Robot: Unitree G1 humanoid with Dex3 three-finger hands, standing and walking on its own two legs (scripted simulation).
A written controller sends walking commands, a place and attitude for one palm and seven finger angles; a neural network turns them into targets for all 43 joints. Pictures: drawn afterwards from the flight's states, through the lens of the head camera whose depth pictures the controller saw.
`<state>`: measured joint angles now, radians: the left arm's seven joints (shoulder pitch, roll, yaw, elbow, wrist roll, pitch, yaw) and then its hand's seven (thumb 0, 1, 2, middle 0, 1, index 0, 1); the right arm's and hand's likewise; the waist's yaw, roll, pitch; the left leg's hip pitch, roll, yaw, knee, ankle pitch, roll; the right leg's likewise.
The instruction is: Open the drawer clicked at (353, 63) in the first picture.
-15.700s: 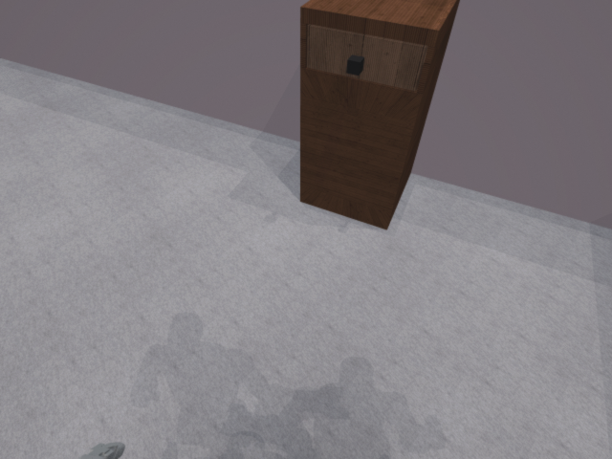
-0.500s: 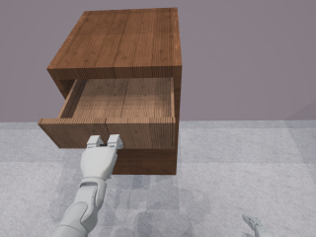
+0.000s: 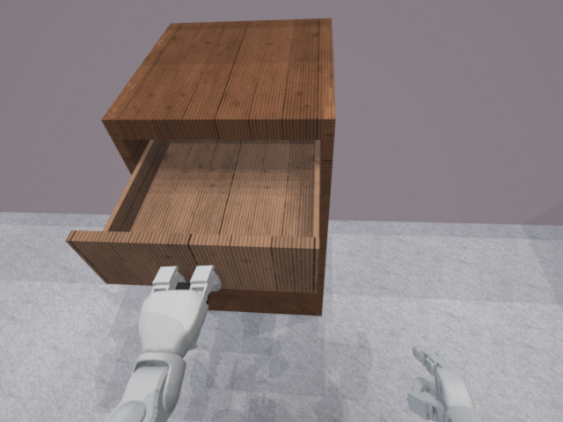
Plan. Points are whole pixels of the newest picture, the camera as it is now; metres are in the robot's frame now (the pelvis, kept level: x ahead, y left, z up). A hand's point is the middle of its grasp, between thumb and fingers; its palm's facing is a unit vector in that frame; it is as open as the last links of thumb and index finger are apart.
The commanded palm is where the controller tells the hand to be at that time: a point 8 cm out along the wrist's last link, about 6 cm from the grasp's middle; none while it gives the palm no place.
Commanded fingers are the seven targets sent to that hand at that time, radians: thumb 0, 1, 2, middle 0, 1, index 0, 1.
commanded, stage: pull the drawer open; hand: left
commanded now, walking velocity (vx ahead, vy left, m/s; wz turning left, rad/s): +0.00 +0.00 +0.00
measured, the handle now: (193, 289) +0.31 +0.17 +0.00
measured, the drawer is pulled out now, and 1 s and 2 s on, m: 0.24 0.30 0.30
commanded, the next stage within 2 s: open the thumb to release the handle in 0.56 s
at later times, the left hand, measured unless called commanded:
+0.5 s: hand (180, 369) +0.20 +0.17 -0.02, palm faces +0.00 -0.12 -0.99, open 7.9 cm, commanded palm +0.15 +0.18 +0.04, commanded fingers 0.00 0.90 0.90 -0.40 -1.35 -0.40 -1.35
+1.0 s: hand (175, 364) +0.20 +0.17 -0.02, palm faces +0.03 -0.12 -0.99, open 9.3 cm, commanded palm +0.17 +0.18 +0.04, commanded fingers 0.00 -0.36 0.36 -0.31 -1.22 -0.31 -1.22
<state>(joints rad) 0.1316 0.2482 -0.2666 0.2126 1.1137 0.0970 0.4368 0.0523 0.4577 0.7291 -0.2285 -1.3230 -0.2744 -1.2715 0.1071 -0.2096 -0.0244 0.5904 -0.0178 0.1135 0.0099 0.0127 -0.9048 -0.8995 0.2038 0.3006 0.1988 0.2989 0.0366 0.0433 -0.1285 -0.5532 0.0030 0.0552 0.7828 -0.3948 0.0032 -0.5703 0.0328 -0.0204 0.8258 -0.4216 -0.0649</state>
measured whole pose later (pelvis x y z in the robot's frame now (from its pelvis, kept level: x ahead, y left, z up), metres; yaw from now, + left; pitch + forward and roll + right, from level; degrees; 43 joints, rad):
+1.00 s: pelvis -0.01 -0.01 -0.01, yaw +1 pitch +11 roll +3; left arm 0.37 0.26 -0.21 0.00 1.09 0.08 0.49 0.02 0.20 0.61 -0.33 -1.26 -0.34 -1.25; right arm 0.11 -0.22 -0.02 0.57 -0.03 0.11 0.01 0.01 -0.91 -0.90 0.20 0.30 0.20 0.30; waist 0.06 0.04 -0.14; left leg -0.63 0.00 0.05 0.86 -0.42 -0.01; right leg -0.65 0.03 -0.03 0.93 -0.46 -0.08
